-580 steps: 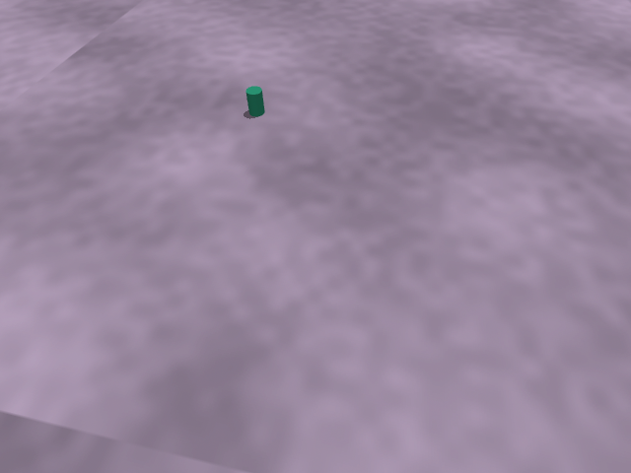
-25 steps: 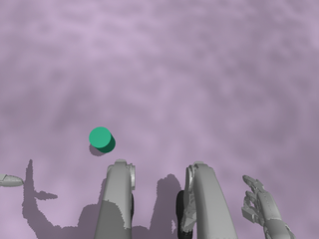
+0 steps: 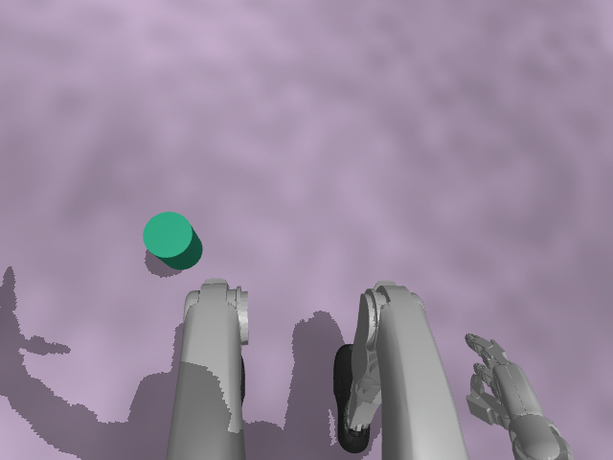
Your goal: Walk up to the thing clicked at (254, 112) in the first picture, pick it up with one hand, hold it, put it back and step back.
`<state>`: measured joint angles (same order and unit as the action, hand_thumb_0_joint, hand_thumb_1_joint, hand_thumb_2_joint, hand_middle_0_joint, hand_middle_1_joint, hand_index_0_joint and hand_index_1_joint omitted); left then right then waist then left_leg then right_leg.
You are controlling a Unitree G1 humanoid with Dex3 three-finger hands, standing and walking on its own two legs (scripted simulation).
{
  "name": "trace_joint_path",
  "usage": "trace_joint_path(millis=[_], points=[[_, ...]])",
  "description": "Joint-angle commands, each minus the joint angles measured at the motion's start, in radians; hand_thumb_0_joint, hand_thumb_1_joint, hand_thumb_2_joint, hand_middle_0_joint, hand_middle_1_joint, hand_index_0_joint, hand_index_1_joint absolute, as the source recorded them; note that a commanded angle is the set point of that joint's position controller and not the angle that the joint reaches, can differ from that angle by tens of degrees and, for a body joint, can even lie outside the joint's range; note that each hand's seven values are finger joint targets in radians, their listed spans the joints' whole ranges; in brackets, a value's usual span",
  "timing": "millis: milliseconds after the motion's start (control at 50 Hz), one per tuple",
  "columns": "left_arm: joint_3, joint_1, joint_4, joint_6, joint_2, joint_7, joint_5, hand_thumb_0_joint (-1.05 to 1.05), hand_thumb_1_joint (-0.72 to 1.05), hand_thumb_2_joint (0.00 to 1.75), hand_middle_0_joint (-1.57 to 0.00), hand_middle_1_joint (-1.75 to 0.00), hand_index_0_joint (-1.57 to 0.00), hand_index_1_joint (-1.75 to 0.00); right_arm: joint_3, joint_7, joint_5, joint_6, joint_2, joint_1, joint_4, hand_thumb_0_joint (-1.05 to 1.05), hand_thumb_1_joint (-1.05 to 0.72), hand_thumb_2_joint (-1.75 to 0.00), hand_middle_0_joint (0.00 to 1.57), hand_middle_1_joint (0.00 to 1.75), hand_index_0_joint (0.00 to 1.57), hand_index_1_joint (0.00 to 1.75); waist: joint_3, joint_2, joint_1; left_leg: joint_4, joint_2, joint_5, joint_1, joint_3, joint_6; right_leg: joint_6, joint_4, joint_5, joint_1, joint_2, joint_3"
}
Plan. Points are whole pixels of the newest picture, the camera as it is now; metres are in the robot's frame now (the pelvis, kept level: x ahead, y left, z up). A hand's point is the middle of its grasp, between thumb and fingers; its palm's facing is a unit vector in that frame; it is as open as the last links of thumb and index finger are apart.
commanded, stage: go down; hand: left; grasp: from the side
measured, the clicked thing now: (175, 242) +0.42 +0.26 -0.37
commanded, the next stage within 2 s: approach in 1.04 s
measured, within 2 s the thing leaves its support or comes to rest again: neither
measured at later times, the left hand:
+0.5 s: hand out of the picture +0.33 +0.43 -0.05, palm faces +0.24 -0.96 -0.15, open 17.3 cm
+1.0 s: hand out of the picture +0.34 +0.44 -0.06, palm faces +0.25 -0.96 -0.12, open 17.5 cm
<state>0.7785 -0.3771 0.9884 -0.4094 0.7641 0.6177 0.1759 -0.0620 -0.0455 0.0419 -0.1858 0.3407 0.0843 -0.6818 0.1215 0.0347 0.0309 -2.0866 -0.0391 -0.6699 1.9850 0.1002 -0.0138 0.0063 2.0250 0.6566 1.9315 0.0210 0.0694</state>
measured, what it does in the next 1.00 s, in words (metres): lowers itself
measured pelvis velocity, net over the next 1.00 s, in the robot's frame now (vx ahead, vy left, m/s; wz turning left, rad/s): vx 0.00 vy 0.00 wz -0.02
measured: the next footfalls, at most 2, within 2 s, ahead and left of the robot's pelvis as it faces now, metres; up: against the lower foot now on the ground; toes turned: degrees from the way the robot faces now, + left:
none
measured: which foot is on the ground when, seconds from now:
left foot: down 0.00-1.00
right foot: down 0.00-1.00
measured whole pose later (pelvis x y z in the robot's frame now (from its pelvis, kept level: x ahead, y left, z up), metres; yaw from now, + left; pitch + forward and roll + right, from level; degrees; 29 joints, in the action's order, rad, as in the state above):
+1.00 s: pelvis +0.00 +0.00 -0.06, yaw -1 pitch +31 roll -7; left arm 0.86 -0.49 1.08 -0.43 0.88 0.73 0.22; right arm -0.10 -0.02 0.06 -0.18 0.37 0.07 -0.72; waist 0.07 0.05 0.04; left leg -2.29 -0.03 -0.68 2.15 0.13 -0.01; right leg 0.01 2.21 0.67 2.08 0.02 0.08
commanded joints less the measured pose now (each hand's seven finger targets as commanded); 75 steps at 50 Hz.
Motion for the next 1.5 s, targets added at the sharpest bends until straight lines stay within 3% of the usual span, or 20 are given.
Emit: trace_joint_path(millis=[0,100,140,200,260,300,500,520,540,580,700,740,800,920,1100,1180,1260,1340,1420,1480], points=[[0.076,-0.188,-0.165,-0.071,0.418,0.021,0.028,0.0,-0.46,0.11,-0.04,-0.1,-0.04,-0.1,0.082,-0.02,0.002,-0.04,0.229,0.092,0.056,0.0,-0.91,-0.9,0.2,0.3,0.2,0.3,0.56,-0.197,-0.016,0.252,0.01,0.059,-0.394,-0.039,0.038,-0.041,-0.196,-0.056,-0.255,-0.03,0.004],[0.119,-0.192,-0.167,-0.065,0.5,0.033,0.031,0.0,-0.47,0.11,-0.04,-0.09,-0.03,-0.09,0.07,-0.016,0.006,-0.037,0.235,0.095,0.05,0.0,-0.9,-0.9,0.2,0.3,0.2,0.3,0.589,-0.212,-0.056,0.229,0.01,0.054,-0.365,-0.052,0.037,-0.04,-0.176,-0.044,-0.268,-0.031,-0.001],[0.123,-0.204,-0.175,-0.059,0.512,0.036,0.029,0.0,-0.48,0.1,-0.04,-0.08,-0.03,-0.09,0.067,-0.016,0.006,-0.036,0.242,0.101,0.044,0.0,-0.91,-0.91,0.2,0.3,0.2,0.3,0.61,-0.246,-0.054,0.228,0.01,0.082,-0.386,-0.042,0.032,-0.045,-0.14,-0.075,-0.245,-0.032,0.013],[0.112,-0.171,-0.142,-0.044,0.478,0.043,0.032,0.0,-0.47,0.12,-0.04,-0.1,-0.03,-0.1,0.069,-0.015,0.002,-0.032,0.246,0.1,0.035,0.0,-0.91,-0.91,0.2,0.3,0.2,0.3,0.566,-0.251,-0.052,0.237,0.007,0.064,-0.381,-0.026,0.029,-0.047,-0.118,-0.065,-0.189,-0.033,0.026],[0.12,-0.189,-0.16,-0.041,0.5,0.044,0.038,0.0,-0.53,0.11,-0.04,-0.09,-0.03,-0.09,0.067,-0.014,-0.002,-0.034,0.248,0.085,0.049,0.0,-0.91,-0.91,0.2,0.3,0.2,0.3,0.556,-0.242,-0.051,0.227,0.008,0.027,-0.355,-0.024,0.034,-0.045,-0.115,-0.04,-0.172,-0.034,0.03],[0.101,-0.186,-0.147,-0.04,0.464,0.051,0.046,0.0,-0.54,0.11,-0.04,-0.1,-0.03,-0.1,0.067,-0.012,0.0,-0.033,0.24,0.111,0.023,0.0,-0.92,-0.91,0.2,0.3,0.2,0.3,0.556,-0.23,-0.037,0.203,0.01,0.054,-0.347,-0.033,0.034,-0.045,-0.113,-0.054,-0.178,-0.034,0.027],[0.118,-0.22,-0.143,-0.054,0.487,0.065,0.05,0.0,-0.53,0.11,-0.03,-0.09,-0.03,-0.09,0.064,-0.006,0.001,-0.031,0.254,0.114,0.018,0.0,-0.92,-0.91,0.2,0.3,0.2,0.3,0.557,-0.242,-0.032,0.173,0.012,0.105,-0.353,-0.019,0.03,-0.048,-0.064,-0.09,-0.138,-0.029,0.035],[0.119,-0.238,-0.165,-0.059,0.497,0.063,0.053,0.0,-0.55,0.11,-0.03,-0.09,-0.03,-0.09,0.066,-0.003,0.0,-0.03,0.253,0.11,0.016,0.0,-0.92,-0.91,0.2,0.3,0.2,0.3,0.551,-0.24,-0.037,0.176,0.011,0.065,-0.338,-0.021,0.033,-0.047,-0.07,-0.059,-0.128,-0.03,0.033],[0.117,-0.211,-0.121,-0.055,0.474,0.068,0.055,0.0,-0.54,0.11,-0.03,-0.09,-0.03,-0.09,0.061,-0.003,0.001,-0.029,0.252,0.121,0.005,0.0,-0.92,-0.91,0.2,0.3,0.2,0.3,0.543,-0.243,-0.035,0.173,0.013,0.086,-0.346,-0.02,0.03,-0.048,-0.06,-0.074,-0.125,-0.03,0.036],[0.133,-0.235,-0.145,-0.061,0.516,0.068,0.052,0.0,-0.53,0.12,-0.03,-0.08,-0.02,-0.09,0.062,-0.002,0.002,-0.026,0.26,0.116,0.005,0.0,-0.92,-0.91,0.2,0.3,0.2,0.3,0.56,-0.259,-0.043,0.176,0.01,0.069,-0.361,-0.008,0.028,-0.049,-0.046,-0.06,-0.106,-0.028,0.038],[0.144,-0.24,-0.132,-0.065,0.539,0.074,0.065,0.0,-0.56,0.11,-0.04,-0.08,-0.02,-0.1,0.051,0.002,0.003,-0.025,0.25,0.11,0.004,0.0,-0.92,-0.91,0.2,0.3,0.2,0.3,0.546,-0.22,-0.045,0.136,0.016,0.055,-0.285,-0.043,0.038,-0.045,-0.06,-0.036,-0.14,-0.034,0.028],[0.145,-0.221,-0.111,-0.063,0.528,0.082,0.064,0.0,-0.57,0.1,-0.04,-0.08,-0.03,-0.09,0.051,0.001,0.007,-0.022,0.255,0.114,-0.001,0.0,-0.93,-0.91,0.2,0.3,0.2,0.3,0.564,-0.239,-0.043,0.129,0.014,0.11,-0.32,-0.039,0.032,-0.048,-0.042,-0.078,-0.135,-0.033,0.032],[0.138,-0.245,-0.111,-0.063,0.529,0.089,0.063,0.0,-0.55,0.11,-0.03,-0.08,-0.02,-0.09,0.053,0.002,0.003,-0.022,0.261,0.102,0.011,0.0,-0.92,-0.91,0.2,0.3,0.2,0.3,0.526,-0.24,-0.034,0.141,0.011,0.056,-0.305,-0.022,0.033,-0.047,-0.037,-0.045,-0.094,-0.033,0.039],[0.15,-0.229,-0.076,-0.072,0.533,0.111,0.08,0.0,-0.55,0.11,-0.03,-0.08,-0.02,-0.09,0.045,0.005,0.009,-0.022,0.265,0.109,0.001,0.0,-0.92,-0.91,0.2,0.3,0.2,0.3,0.546,-0.223,-0.027,0.098,0.015,0.114,-0.292,-0.036,0.035,-0.046,-0.027,-0.081,-0.126,-0.034,0.036],[0.186,-0.23,-0.129,-0.085,0.585,0.118,0.092,0.0,-0.56,0.11,-0.04,-0.08,-0.02,-0.1,0.041,0.006,0.009,-0.019,0.268,0.095,0.009,0.0,-0.93,-0.91,0.2,0.3,0.2,0.3,0.577,-0.238,-0.052,0.085,0.016,0.103,-0.278,-0.046,0.036,-0.043,-0.021,-0.071,-0.144,-0.038,0.033],[0.169,-0.193,-0.081,-0.085,0.518,0.131,0.106,0.0,-0.61,0.07,-0.07,-0.1,-0.04,-0.13,0.041,0.007,0.008,-0.019,0.277,0.083,0.008,0.0,-0.92,-0.91,0.2,0.3,0.2,0.3,0.529,-0.256,-0.032,0.088,0.011,0.118,-0.308,-0.016,0.026,-0.049,0.015,-0.089,-0.065,-0.038,0.052],[0.126,-0.203,0.044,-0.14,0.4,0.153,0.155,0.0,-0.61,0.06,-0.08,-0.09,-0.05,-0.12,0.017,0.015,0.014,-0.032,0.273,0.056,0.018,0.0,-0.92,-0.91,0.2,0.3,0.2,0.3,0.43,-0.164,0.027,0.034,0.011,0.094,-0.219,0.001,0.032,-0.042,0.032,-0.069,-0.041,-0.045,0.071],[0.083,-0.277,0.108,-0.234,0.378,0.171,0.182,0.0,-0.6,0.06,-0.07,-0.08,-0.05,-0.11,-0.01,0.021,0.035,-0.05,0.281,0.013,0.034,0.0,-0.91,-0.91,0.2,0.3,0.2,0.3,0.4,-0.124,0.057,-0.031,0.008,0.043,-0.158,-0.009,0.037,-0.037,0.044,-0.038,-0.037,-0.055,0.076],[0.071,-0.339,0.146,-0.315,0.425,0.158,0.172,0.0,-0.56,0.06,-0.07,-0.08,-0.05,-0.1,-0.042,0.028,0.064,-0.05,0.297,-0.032,0.052,0.0,-0.9,-0.9,0.2,0.3,0.2,0.3,0.393,-0.157,0.061,-0.062,0.002,-0.009,-0.152,-0.006,0.031,-0.037,0.074,0.0,-0.026,-0.065,0.095],[0.113,-0.34,0.163,-0.372,0.527,0.125,0.149,0.0,-0.6,0.06,-0.07,-0.09,-0.05,-0.11,-0.076,0.034,0.09,-0.038,0.31,-0.064,0.053,0.0,-0.9,-0.9,0.2,0.3,0.2,0.3,0.406,-0.214,0.043,-0.077,-0.004,-0.016,-0.162,-0.006,0.025,-0.038,0.106,0.002,-0.051,-0.071,0.106]])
